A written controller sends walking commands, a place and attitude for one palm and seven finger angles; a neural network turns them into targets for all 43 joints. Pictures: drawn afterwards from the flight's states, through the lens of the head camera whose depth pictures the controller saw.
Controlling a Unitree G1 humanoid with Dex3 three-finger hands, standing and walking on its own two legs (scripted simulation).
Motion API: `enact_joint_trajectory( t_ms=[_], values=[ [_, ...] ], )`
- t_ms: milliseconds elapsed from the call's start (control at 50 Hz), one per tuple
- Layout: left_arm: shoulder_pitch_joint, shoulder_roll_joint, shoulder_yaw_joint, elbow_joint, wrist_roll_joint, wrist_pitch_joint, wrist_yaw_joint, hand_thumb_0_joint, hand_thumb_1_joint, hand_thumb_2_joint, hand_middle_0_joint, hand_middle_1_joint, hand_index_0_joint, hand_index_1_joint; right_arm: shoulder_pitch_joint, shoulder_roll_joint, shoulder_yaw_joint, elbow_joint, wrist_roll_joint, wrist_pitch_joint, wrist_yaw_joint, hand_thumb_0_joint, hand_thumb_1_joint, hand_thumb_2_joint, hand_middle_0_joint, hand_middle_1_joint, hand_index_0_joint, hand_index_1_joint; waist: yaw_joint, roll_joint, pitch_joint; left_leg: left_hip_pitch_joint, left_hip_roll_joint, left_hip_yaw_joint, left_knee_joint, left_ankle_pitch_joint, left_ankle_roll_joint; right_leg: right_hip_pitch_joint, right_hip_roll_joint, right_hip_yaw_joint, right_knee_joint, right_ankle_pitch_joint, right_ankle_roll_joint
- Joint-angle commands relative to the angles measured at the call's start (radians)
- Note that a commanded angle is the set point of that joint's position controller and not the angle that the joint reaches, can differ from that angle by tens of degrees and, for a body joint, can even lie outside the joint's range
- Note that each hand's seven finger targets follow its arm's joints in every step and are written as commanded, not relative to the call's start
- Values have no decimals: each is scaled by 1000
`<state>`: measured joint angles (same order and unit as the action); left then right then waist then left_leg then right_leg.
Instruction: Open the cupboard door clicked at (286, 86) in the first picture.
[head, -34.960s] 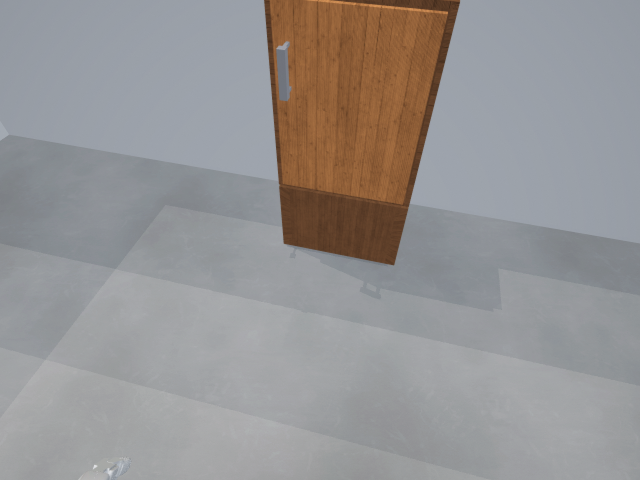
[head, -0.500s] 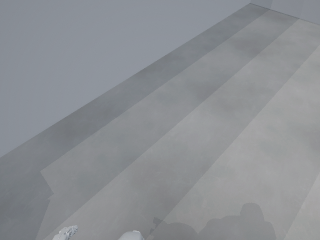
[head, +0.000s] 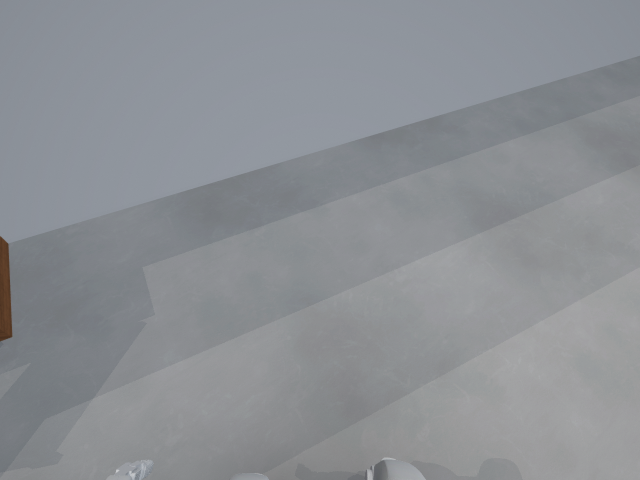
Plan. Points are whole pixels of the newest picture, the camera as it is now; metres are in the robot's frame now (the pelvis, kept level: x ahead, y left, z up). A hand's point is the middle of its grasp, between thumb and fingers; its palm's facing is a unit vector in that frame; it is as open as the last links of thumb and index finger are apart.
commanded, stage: turn to face it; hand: left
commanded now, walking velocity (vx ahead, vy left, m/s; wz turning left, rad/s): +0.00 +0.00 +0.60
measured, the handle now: out of the picture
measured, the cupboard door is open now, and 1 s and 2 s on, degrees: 42 42 42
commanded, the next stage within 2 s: take the last steps up to it in 1.86 s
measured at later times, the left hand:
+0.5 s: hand out of the picture -0.01 +0.20 -0.19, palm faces +0.34 -0.91 -0.23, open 7.4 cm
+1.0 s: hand out of the picture -0.01 +0.15 -0.15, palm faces +0.58 -0.78 -0.24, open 7.4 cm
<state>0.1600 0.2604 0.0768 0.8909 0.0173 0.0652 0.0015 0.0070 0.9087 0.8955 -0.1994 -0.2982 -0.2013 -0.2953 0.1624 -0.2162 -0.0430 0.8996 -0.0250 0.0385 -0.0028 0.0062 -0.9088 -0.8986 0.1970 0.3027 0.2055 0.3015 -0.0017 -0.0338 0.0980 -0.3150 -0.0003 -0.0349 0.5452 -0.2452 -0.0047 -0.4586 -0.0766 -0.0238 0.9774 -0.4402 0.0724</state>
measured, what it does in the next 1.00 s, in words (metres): steps on the spot, turning left: right foot, then left foot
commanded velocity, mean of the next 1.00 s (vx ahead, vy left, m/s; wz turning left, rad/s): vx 0.00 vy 0.00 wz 0.60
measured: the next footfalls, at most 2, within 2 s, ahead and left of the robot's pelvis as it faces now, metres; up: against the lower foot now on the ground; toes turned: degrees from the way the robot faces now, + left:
right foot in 0.10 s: +0.05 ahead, -0.15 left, +0.00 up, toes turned +2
left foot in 0.44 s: +0.03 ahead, +0.11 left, +0.00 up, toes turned +21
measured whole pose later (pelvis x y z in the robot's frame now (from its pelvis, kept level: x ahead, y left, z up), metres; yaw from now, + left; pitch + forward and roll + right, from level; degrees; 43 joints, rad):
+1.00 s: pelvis +0.04 -0.05 +0.01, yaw +37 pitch +0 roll +2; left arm 0.21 0.20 0.04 0.87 0.03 0.01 0.01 0.00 0.90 0.90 -0.20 -0.30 -0.20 -0.30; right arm 0.15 -0.25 -0.07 0.92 -0.01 0.08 0.03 0.01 -0.91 -0.90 0.19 0.30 0.20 0.30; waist -0.01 -0.03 0.10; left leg -0.42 0.01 0.07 0.89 -0.46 -0.07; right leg -0.21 -0.14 -0.16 0.53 -0.31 0.02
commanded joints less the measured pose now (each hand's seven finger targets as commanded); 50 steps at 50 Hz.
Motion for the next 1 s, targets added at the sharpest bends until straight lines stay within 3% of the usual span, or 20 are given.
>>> enact_joint_trajectory(
  t_ms=[0, 60, 80, 100, 120, 200, 300, 360, 380, 420, 440, 520, 640, 700, 720, 740, 760, 820, 880, 980],
  values=[
    [25, 51, 11, -84, -7, -36, 4, 0, 900, 900, -200, -300, -200, -300, -10, -232, -74, -72, -6, -11, -9, 0, -900, -900, 200, 300, 200, 300, -10, 203, -139, 37, 198, -255, -181, 147, 144, 125, 51, -23, -231, 6, -5],
    [155, 110, 30, -57, -1, -54, 14, 0, 900, 900, -200, -300, -200, -300, -64, -183, -74, -99, 11, -3, -2, 0, -900, -900, 200, 300, 200, 300, 60, 48, -151, -167, 78, -191, -9, -25, 58, 404, -19, 50, -610, 126, -33],
    [172, 211, 50, -59, 16, -63, 24, 0, 900, 900, -200, -300, -200, -300, -56, -107, -63, -121, 18, -3, 4, 0, -900, -900, 200, 300, 200, 300, 72, -263, -140, -340, -68, -15, 248, -251, -25, 469, -301, 369, -750, 63, -129],
    [145, 230, 41, -74, 10, -64, 28, 0, 900, 900, -200, -300, -200, -300, -85, -143, -66, -129, 10, -4, 10, 0, -900, -900, 200, 300, 200, 300, 72, -289, -115, -310, -37, -13, 496, -365, -27, 329, -423, 434, -771, 149, -212],
    [81, 193, 32, -93, 7, -62, 30, 0, 900, 900, -200, -300, -200, -300, -66, -140, -69, -128, 7, 1, 17, 0, -900, -900, 200, 300, 200, 300, 32, -161, -93, -283, -4, -42, 585, -313, -22, 261, -397, 334, -756, 164, -234],
    [35, 111, 9, -96, 4, -73, 29, 0, 900, 900, -200, -300, -200, -300, -58, -101, -55, -82, 10, 13, 29, 0, -900, -900, 200, 300, 200, 300, -1, -213, -100, -271, 27, 43, 576, -210, -61, 350, -241, 41, -624, 611, -186],
    [137, 165, 29, -59, 12, -72, 28, 0, 900, 900, -200, -300, -200, -300, -123, -61, -29, -95, 18, -2, 35, 0, -900, -900, 200, 300, 200, 300, 55, -168, -152, -148, 0, 142, 202, -197, -54, 471, -266, -23, -507, 830, -176],
    [115, 175, 36, -56, 3, -67, 20, 0, 900, 900, -200, -300, -200, -300, -54, -90, -34, -82, 14, -8, 32, 0, -900, -900, 200, 300, 200, 300, 12, -167, -156, 28, -17, 157, 1, -34, -32, 373, -253, -88, -412, 740, -117],
    [95, 163, 35, -63, -4, -64, 17, 0, 900, 900, -200, -300, -200, -300, 12, -127, -45, -66, 11, -15, 30, 0, -900, -900, 200, 300, 200, 300, -29, -81, -188, 170, 11, 112, -106, 109, -14, 279, -241, -115, -296, 651, -77],
    [16, 60, 1, -136, -9, -51, 13, 0, 900, 900, -200, -300, -200, -300, 160, -308, -91, -45, 5, -18, 13, 0, -900, -900, 200, 300, 200, 300, -106, 335, -243, 372, 409, -408, -160, 685, 223, -126, -38, -88, 108, -237, 24],
    [-17, 88, 7, -146, -5, -40, 16, 0, 900, 900, -200, -300, -200, -300, 169, -310, -88, -31, 1, -13, 4, 0, -900, -900, 200, 300, 200, 300, -105, 225, -237, 325, 429, -384, -160, 553, 270, -140, -54, 8, 190, -215, 8],
    [4, 78, 16, -96, 3, -29, 5, 0, 900, 900, -200, -300, -200, -300, -16, -221, -59, -77, -1, -23, -13, 0, -900, -900, 200, 300, 200, 300, -17, 249, -117, 95, 238, -231, -211, 224, 158, -83, -38, 32, 143, 2, 7],
    [19, 54, 9, -93, -5, -36, 4, 0, 900, 900, -200, -300, -200, -300, -17, -230, -70, -77, -5, -15, -9, 0, -900, -900, 200, 300, 200, 300, -13, 191, -152, 66, 195, -255, -179, 192, 153, 94, 40, -16, -186, -7, 0],
    [116, 73, 19, -73, -7, -51, 10, 0, 900, 900, -200, -300, -200, -300, -60, -215, -74, -90, 6, -7, -5, 0, -900, -900, 200, 300, 200, 300, 40, 155, -163, -67, 135, -250, -85, 133, 100, 327, 58, -25, -486, 171, -11],
    [155, 141, 32, -71, 4, -61, 18, 0, 900, 900, -200, -300, -200, -300, -68, -170, -70, -104, 16, -5, 1, 0, -900, -900, 200, 300, 200, 300, 64, -7, -165, -198, 45, -176, 47, -19, 42, 442, -75, 116, -646, 118, -43],
    [156, 226, 48, -77, 17, -66, 26, 0, 900, 900, -200, -300, -200, -300, -70, -100, -61, -126, 17, -5, 6, 0, -900, -900, 200, 300, 200, 300, 75, -295, -135, -329, -89, 8, 309, -295, -35, 446, -351, 401, -754, 119, -157],
    [134, 225, 38, -86, 9, -66, 29, 0, 900, 900, -200, -300, -200, -300, -81, -148, -67, -126, 9, -3, 12, 0, -900, -900, 200, 300, 200, 300, 68, -250, -122, -294, -28, -25, 533, -365, -26, 315, -426, 411, -758, 169, -227],
    [-5, 128, 15, -119, 5, -65, 31, 0, 900, 900, -200, -300, -200, -300, -29, -126, -69, -75, 7, 14, 27, 0, -900, -900, 200, 300, 200, 300, -16, -212, -94, -279, 26, -1, 678, -212, -45, 273, -275, 152, -683, 335, -191],
    [48, 122, 12, -102, 7, -74, 29, 0, 900, 900, -200, -300, -200, -300, -68, -85, -47, -82, 14, 11, 34, 0, -900, -900, 200, 300, 200, 300, 10, -192, -111, -235, 26, 72, 467, -212, -65, 371, -244, 6, -607, 645, -180],
    [127, 177, 30, -61, 11, -70, 25, 0, 900, 900, -200, -300, -200, -300, -90, -67, -31, -89, 18, -4, 35, 0, -900, -900, 200, 300, 200, 300, 45, -165, -144, -95, -7, 150, 149, -180, -48, 426, -278, -29, -496, 776, -166]
  ],
)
